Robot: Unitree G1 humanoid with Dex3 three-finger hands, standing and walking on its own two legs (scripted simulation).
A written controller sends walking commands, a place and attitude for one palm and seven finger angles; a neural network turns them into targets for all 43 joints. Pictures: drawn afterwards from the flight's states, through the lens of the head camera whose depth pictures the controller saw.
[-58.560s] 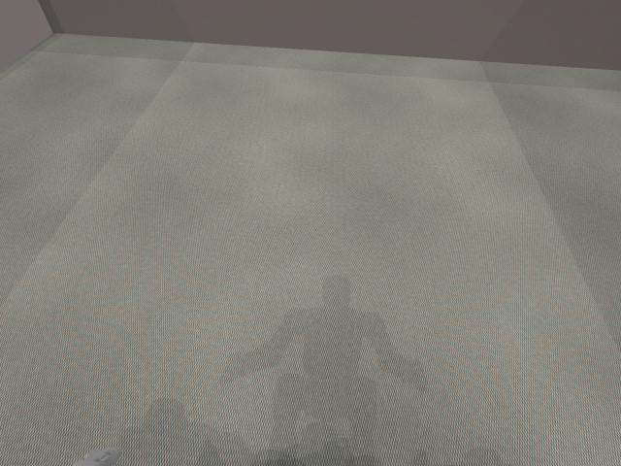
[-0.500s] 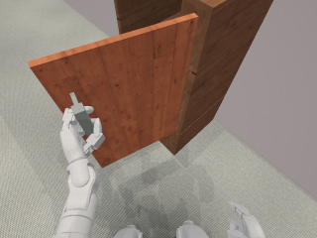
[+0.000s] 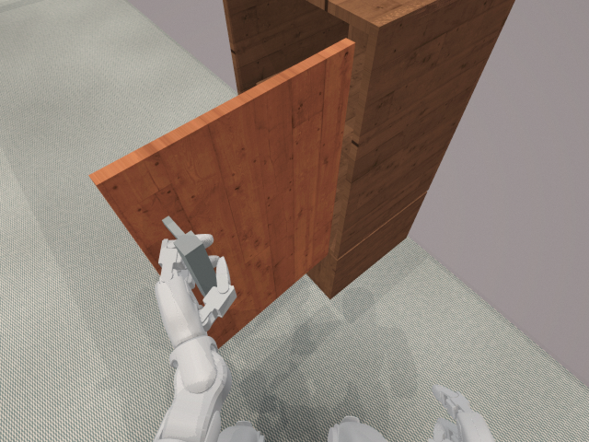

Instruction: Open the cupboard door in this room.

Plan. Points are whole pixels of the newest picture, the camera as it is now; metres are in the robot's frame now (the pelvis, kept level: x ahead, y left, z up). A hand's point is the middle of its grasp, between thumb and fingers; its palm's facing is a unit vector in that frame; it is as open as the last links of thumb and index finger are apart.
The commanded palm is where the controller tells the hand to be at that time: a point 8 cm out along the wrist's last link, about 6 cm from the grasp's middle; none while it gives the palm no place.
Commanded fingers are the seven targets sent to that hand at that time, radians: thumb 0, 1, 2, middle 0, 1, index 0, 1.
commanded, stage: open thumb and fingers to let go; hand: left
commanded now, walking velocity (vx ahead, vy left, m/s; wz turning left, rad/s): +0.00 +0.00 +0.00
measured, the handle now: (193, 261) +0.35 +0.16 +0.04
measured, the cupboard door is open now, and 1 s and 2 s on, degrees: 94 95 96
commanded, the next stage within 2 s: slide the hand sideways off the handle in 0.72 s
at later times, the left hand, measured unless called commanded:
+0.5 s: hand (223, 284) +0.31 +0.11 +0.04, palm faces +0.41 -0.91 +0.00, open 13.6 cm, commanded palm +0.27 +0.15 +0.04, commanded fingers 0.00 -0.50 0.30 -0.22 -0.75 -0.22 -0.75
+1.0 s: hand (210, 306) +0.28 +0.12 +0.04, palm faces -0.04 -0.99 -0.09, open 15.9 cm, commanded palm +0.26 +0.16 +0.04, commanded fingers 0.00 -0.50 0.30 -0.15 -0.30 -0.15 -0.30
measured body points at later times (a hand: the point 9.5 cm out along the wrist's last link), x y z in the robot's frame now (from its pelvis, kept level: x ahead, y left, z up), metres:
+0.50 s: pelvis -0.02 +0.00 +0.00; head +0.04 -0.02 +0.45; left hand +0.28 +0.15 +0.04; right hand +0.14 -0.23 -0.12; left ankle -0.01 +0.13 -0.67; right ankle +0.02 -0.06 -0.67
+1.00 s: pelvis -0.03 +0.02 +0.00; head +0.03 +0.01 +0.44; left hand +0.28 +0.17 +0.04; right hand +0.14 -0.21 -0.11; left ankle -0.01 +0.13 -0.67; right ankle +0.02 -0.06 -0.67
